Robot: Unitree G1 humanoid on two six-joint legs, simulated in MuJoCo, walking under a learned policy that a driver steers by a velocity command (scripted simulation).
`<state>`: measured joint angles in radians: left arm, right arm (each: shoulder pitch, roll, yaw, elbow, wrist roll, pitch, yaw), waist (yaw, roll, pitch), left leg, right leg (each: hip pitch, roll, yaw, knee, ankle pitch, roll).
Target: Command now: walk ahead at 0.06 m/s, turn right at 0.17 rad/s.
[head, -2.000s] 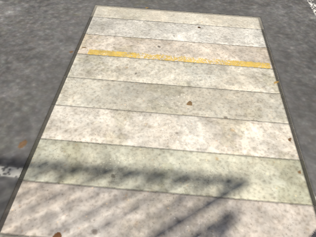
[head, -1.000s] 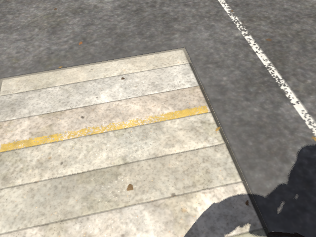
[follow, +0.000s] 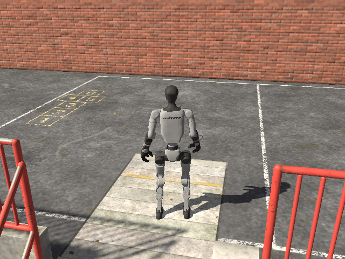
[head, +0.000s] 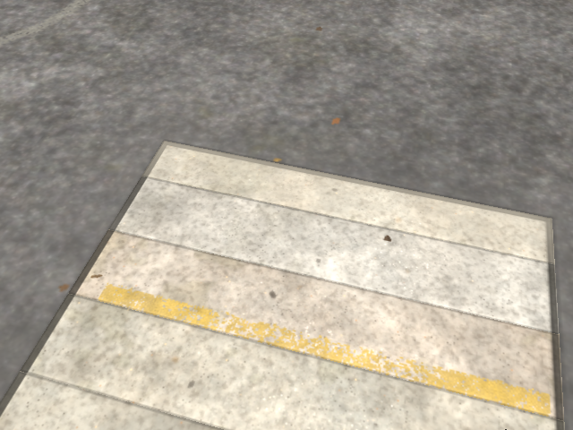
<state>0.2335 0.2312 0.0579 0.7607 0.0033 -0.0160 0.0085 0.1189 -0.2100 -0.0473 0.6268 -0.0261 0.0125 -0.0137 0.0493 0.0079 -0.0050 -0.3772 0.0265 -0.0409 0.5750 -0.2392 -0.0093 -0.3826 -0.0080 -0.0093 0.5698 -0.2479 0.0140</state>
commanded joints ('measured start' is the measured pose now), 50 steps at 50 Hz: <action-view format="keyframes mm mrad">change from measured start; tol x16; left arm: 1 -26 85 12 -109 -6 -12 8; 17 90 277 79 -188 39 36 -7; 50 -85 83 28 -209 11 -2 9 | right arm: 1 40 -192 -63 -70 -15 -1 -13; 50 46 -179 -46 -19 38 -30 -14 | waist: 1 -45 289 -120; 14 -20 151 -116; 16 -66 -323 -79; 20 -30 -95 -89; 38 -30 -144 -131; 43 57 176 -86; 50 -31 114 4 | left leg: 1 144 303 -256 -238 77 217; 12 191 281 -48 -136 398 191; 15 41 197 76 81 110 56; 17 -354 -31 27 609 -466 -72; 19 -394 1 -40 696 -317 -53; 38 13 -5 -25 88 -95 -47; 42 246 133 -173 -130 414 69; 50 12 67 -303 -217 -451 143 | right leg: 1 -99 1 5 118 -231 7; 6 -197 -25 37 486 -289 25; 14 94 36 -89 -11 17 -46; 17 291 -390 572 -228 635 -390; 22 233 -197 347 -199 441 -233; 32 223 -145 445 -216 169 -229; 39 139 -122 393 -139 267 -207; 42 55 30 236 -62 -75 -75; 46 148 53 135 -41 1 -27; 50 98 79 61 -10 -261 -50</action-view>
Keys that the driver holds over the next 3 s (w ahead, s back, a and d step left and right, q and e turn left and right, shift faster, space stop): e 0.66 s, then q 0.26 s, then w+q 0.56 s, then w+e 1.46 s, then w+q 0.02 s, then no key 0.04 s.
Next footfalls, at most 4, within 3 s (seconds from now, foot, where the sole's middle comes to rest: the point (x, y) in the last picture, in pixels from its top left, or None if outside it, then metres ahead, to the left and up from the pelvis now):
0.30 right None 0.02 -0.13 -0.76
0.82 left None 0.10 0.08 -0.77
1.46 left None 0.31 0.12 -0.76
2.00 right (340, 371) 0.63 -0.07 -0.76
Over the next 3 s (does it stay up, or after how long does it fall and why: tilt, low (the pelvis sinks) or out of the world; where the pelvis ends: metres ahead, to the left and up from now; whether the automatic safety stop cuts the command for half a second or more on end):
stays up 0.98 -0.15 -0.01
